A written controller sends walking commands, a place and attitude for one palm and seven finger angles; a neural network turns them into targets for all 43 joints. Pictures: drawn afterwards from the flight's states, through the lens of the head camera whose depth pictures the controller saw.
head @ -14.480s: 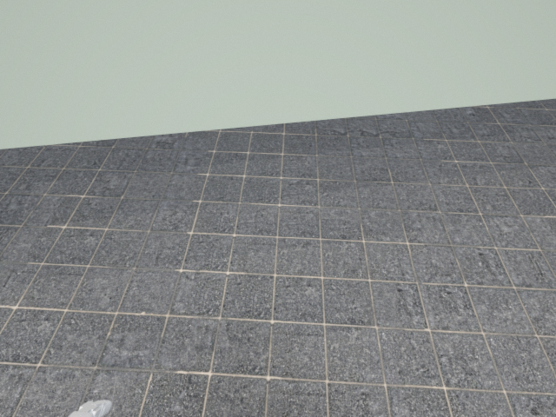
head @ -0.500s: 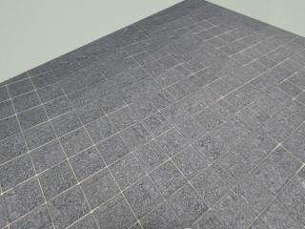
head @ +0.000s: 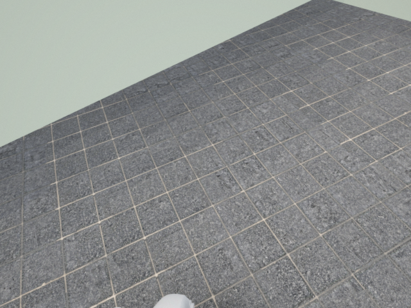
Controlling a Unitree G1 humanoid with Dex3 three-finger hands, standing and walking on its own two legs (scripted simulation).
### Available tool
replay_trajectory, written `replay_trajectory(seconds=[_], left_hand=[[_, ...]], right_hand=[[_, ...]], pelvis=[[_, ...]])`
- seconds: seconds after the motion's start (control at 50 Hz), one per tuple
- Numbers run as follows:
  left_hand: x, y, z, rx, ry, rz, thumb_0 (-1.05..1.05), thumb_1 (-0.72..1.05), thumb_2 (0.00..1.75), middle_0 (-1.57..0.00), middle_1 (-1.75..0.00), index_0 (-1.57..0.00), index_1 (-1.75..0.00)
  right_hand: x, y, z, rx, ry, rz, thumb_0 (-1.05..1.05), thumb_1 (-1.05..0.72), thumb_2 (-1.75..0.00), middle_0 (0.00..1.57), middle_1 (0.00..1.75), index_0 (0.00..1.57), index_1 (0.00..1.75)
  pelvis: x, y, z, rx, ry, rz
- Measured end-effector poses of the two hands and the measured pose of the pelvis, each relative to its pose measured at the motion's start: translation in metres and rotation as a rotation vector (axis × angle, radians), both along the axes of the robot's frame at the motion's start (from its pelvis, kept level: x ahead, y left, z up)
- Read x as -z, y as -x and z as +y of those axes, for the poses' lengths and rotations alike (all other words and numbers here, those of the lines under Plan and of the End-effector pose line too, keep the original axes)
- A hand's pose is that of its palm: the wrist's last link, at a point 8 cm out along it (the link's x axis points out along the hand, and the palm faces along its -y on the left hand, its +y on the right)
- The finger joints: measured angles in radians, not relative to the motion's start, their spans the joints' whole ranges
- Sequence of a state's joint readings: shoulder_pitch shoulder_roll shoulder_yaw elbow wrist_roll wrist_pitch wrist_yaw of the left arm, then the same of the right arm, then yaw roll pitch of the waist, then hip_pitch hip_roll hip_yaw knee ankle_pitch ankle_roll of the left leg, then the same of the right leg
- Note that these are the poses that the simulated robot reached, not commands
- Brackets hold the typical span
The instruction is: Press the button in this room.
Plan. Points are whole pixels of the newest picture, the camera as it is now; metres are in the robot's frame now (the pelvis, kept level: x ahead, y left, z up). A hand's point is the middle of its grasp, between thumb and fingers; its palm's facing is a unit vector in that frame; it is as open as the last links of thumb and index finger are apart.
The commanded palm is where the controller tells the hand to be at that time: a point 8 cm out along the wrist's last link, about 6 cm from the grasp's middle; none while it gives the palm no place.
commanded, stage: turn or walk to find it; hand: left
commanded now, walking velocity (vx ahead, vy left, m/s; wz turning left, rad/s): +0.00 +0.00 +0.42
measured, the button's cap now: out of the picture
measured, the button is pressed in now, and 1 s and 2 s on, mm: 0 0 0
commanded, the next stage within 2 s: stand and wait in 1.44 s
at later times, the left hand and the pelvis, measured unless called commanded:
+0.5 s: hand out of the picture +0.00 +0.27 -0.17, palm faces +0.25 -0.94 -0.25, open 7.4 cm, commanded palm none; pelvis -0.01 +0.04 +0.00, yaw +12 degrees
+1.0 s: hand out of the picture -0.04 +0.20 -0.16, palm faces +0.43 -0.87 -0.26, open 7.4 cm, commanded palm none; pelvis -0.01 +0.00 +0.00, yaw +25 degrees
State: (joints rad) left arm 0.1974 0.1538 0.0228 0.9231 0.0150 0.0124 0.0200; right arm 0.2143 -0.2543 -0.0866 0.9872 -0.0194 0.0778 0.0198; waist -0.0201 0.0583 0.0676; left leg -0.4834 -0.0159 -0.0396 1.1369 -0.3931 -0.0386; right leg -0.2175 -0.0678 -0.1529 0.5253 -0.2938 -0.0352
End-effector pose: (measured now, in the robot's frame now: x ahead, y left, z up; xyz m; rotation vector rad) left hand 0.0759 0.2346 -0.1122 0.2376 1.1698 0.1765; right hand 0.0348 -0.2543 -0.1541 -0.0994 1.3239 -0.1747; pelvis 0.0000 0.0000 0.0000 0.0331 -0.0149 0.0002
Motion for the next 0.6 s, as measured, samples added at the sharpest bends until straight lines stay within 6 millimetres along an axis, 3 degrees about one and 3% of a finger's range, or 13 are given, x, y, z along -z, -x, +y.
replay_trajectory(seconds=[0.14, 0.34, 0.48, 0.6], left_hand=[[0.010, 0.041, 0.008, -0.093, 0.025, 0.063, 0.01, 0.91, 0.90, -0.20, -0.30, -0.20, -0.30], [0.044, 0.110, 0.062, -0.242, 0.050, 0.187, 0.01, 0.91, 0.90, -0.20, -0.30, -0.20, -0.30], [0.027, 0.101, 0.077, -0.277, 0.045, 0.128, 0.01, 0.91, 0.90, -0.20, -0.30, -0.20, -0.30], [0.015, 0.076, 0.069, -0.278, 0.024, 0.041, 0.01, 0.91, 0.90, -0.20, -0.30, -0.20, -0.30]], right_hand=[[-0.007, -0.010, 0.005, -0.084, 0.025, 0.048, 0.01, -0.91, -0.90, 0.20, 0.30, 0.20, 0.29], [-0.019, -0.075, 0.056, -0.244, 0.079, -0.106, 0.01, -0.91, -0.89, 0.20, 0.30, 0.20, 0.29], [-0.031, -0.087, 0.078, -0.301, 0.067, -0.133, 0.01, -0.91, -0.89, 0.20, 0.30, 0.20, 0.29], [-0.022, -0.085, 0.074, -0.317, 0.035, -0.111, 0.01, -0.91, -0.89, 0.20, 0.30, 0.20, 0.29]], pelvis=[[-0.002, 0.002, 0.004, -0.071, -0.002, 0.007], [0.013, 0.010, 0.038, -0.146, 0.025, 0.007], [0.000, 0.012, 0.045, -0.200, 0.043, 0.009], [0.000, 0.011, 0.036, -0.246, 0.034, 0.013]])
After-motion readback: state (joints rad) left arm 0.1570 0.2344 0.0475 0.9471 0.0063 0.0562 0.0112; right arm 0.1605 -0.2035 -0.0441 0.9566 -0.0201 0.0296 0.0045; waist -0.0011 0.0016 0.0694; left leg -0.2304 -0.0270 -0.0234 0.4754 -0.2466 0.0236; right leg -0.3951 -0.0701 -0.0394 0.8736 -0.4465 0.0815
